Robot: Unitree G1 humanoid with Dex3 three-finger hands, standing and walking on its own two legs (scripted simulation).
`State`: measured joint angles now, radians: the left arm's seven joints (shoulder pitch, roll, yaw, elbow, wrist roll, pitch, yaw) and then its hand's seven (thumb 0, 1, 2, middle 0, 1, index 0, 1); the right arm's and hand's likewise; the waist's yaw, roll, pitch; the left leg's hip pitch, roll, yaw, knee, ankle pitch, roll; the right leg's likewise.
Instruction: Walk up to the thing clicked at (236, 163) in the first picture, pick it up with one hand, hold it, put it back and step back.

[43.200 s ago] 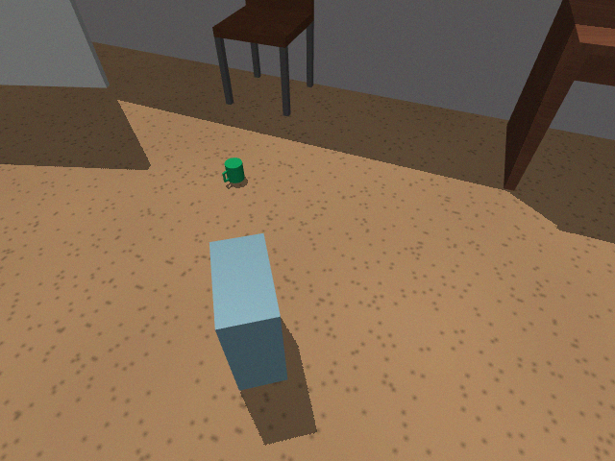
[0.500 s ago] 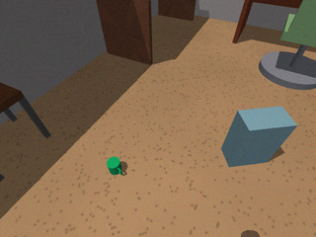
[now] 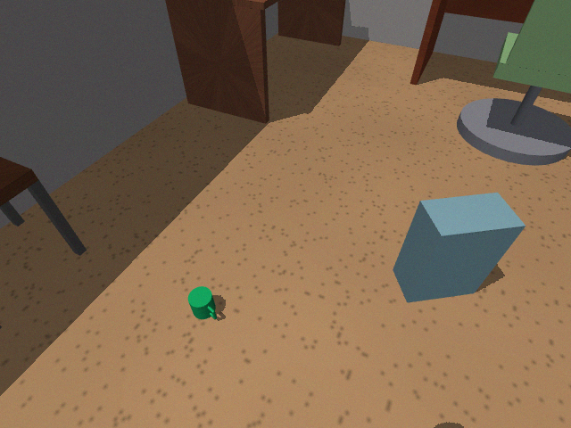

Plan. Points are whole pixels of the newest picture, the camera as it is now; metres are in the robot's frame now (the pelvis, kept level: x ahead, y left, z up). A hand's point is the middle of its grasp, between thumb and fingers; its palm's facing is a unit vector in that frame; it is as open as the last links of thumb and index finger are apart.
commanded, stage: stand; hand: left
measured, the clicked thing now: (204, 305) +0.73 +0.30 -0.73
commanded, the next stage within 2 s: walk up in 0.10 s
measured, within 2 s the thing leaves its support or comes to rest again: neither
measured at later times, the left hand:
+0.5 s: hand out of the picture +0.09 +0.32 -0.17, palm faces -0.02 -0.93 -0.36, open 7.4 cm
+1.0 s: hand (144, 335) +0.34 +0.26 -0.13, palm faces -0.03 -0.93 -0.38, open 7.4 cm
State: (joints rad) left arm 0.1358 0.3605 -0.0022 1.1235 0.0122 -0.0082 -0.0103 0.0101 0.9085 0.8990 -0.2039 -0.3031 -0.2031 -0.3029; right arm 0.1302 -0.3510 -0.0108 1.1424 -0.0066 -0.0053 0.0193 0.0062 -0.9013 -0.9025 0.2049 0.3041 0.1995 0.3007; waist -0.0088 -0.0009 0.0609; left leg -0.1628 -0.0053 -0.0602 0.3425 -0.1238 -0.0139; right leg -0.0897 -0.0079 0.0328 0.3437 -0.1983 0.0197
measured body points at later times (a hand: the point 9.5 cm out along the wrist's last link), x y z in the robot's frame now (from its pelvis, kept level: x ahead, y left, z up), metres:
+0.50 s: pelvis +0.08 +0.04 -0.01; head +0.08 +0.06 +0.44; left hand +0.09 +0.37 -0.14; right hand +0.14 -0.28 -0.11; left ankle +0.10 +0.14 -0.75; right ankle +0.04 -0.10 -0.69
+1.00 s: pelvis +0.24 +0.00 -0.01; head +0.26 -0.02 +0.44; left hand +0.34 +0.31 -0.10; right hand +0.28 -0.31 -0.14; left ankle +0.26 +0.15 -0.69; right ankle +0.29 -0.09 -0.75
